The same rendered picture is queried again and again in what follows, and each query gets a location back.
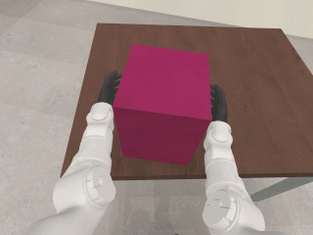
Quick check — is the table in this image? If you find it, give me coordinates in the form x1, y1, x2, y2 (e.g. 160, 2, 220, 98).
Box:
60, 23, 313, 202

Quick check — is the left robot forearm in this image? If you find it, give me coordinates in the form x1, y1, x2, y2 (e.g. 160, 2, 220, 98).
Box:
53, 102, 114, 201

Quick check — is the carton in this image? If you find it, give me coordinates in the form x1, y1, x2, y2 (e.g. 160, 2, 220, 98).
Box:
112, 44, 212, 165

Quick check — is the robot right upper arm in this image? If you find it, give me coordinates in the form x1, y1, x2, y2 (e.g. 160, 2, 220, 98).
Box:
201, 189, 290, 235

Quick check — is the right robot forearm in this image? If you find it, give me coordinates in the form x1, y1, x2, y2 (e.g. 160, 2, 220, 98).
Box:
203, 120, 255, 206

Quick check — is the robot left hand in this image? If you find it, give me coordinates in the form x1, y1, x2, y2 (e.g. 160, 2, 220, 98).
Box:
97, 70, 122, 106

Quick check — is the robot left upper arm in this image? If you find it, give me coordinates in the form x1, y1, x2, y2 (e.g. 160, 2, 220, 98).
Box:
20, 164, 116, 235

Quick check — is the robot right hand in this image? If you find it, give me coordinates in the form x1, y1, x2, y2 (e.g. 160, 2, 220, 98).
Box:
209, 84, 228, 123

